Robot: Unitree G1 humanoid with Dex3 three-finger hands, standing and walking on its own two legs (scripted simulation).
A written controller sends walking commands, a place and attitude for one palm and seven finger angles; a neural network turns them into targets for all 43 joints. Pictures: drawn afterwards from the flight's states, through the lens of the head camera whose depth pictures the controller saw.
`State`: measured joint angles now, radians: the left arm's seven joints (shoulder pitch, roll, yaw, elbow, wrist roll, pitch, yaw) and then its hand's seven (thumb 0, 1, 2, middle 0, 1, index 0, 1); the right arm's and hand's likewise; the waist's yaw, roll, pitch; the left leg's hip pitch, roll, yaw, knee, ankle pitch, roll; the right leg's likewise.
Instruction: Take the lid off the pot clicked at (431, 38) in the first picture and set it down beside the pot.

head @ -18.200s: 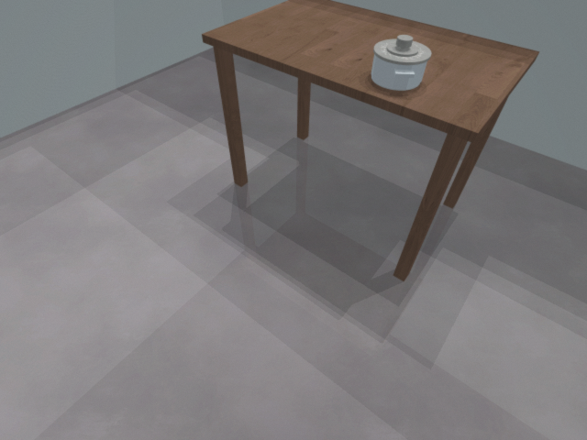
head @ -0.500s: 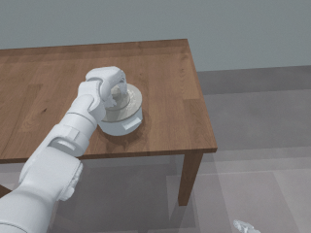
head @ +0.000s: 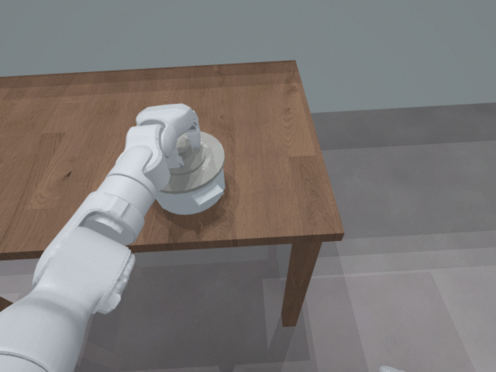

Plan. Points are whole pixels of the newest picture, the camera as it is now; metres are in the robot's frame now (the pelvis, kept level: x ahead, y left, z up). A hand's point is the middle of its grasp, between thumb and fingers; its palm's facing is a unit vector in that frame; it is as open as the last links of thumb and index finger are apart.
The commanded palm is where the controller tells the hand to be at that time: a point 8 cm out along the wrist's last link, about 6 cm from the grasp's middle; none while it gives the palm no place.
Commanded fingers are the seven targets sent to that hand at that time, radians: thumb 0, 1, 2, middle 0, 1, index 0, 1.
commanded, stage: close the fingers and squeeze the knob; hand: left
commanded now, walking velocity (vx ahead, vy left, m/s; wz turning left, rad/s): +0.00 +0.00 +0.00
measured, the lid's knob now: (179, 148) +0.49 +0.12 +0.09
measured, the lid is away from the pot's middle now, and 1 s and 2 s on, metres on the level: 0.00 0.02 0.03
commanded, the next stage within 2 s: lift the lid straight up in 0.08 s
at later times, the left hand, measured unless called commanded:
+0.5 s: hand (175, 147) +0.46 +0.12 +0.12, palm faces -0.33 -0.05 -0.94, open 7.3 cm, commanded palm +0.46 +0.12 +0.20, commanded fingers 0.00 0.74 0.86 -0.91 -1.06 -0.88 -1.05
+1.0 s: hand (173, 123) +0.48 +0.11 +0.16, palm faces -0.30 -0.07 -0.95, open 7.3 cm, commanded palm +0.46 +0.12 +0.24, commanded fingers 0.00 0.74 0.86 -0.91 -1.06 -0.88 -1.05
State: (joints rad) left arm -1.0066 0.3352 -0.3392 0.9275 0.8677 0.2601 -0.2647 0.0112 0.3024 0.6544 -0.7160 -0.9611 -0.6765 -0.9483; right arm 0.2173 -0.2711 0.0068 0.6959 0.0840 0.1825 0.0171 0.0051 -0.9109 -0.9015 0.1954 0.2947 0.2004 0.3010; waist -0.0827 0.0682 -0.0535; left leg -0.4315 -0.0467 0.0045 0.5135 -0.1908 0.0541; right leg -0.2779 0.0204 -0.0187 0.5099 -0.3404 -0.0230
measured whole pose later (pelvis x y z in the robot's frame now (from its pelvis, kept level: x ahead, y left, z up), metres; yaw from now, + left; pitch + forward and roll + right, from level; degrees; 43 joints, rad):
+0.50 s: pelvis +0.00 +0.00 +0.00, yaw +0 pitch +6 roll +0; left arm -1.01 0.34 -0.34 0.90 0.86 0.25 -0.28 0.01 0.30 0.65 -0.73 -0.96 -0.68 -0.95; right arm 0.20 -0.27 0.01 0.70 0.08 0.14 0.01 0.01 -0.91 -0.90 0.20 0.29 0.20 0.30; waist -0.08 0.07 -0.04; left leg -0.41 -0.05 0.00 0.50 -0.19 0.05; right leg -0.26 0.02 -0.02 0.50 -0.34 -0.02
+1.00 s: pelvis +0.01 +0.00 +0.00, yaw +0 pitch +6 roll +0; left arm -1.09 0.35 -0.32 0.87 0.86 0.31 -0.36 0.00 0.30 0.65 -0.73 -0.96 -0.68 -0.95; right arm 0.18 -0.28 0.01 0.70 0.08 0.14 0.02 0.01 -0.91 -0.90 0.20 0.29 0.20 0.30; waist -0.07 0.07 -0.04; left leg -0.39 -0.05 0.00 0.48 -0.19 0.05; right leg -0.24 0.02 -0.02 0.48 -0.34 -0.03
